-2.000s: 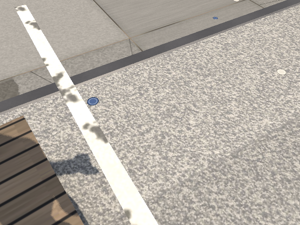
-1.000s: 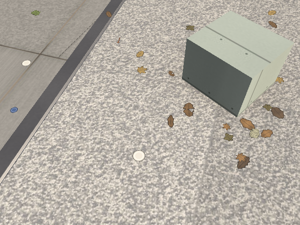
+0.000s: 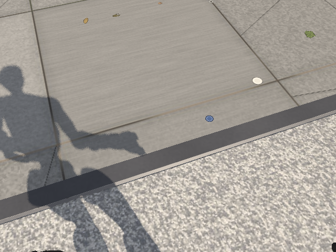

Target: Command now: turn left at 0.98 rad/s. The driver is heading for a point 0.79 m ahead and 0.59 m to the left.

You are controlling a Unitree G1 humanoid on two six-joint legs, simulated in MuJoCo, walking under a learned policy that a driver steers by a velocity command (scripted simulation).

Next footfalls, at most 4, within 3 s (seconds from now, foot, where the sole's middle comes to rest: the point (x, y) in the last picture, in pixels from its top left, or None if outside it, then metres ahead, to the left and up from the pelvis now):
0.42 left None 0.00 0.16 -0.77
0.86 right None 0.18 0.03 -0.77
1.18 left None -0.05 0.14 -0.77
1.56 right None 0.17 -0.03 -0.77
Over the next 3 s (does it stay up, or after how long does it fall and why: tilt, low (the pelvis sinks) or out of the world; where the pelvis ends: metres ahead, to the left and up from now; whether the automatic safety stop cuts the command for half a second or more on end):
stays up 0.62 0.63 0.00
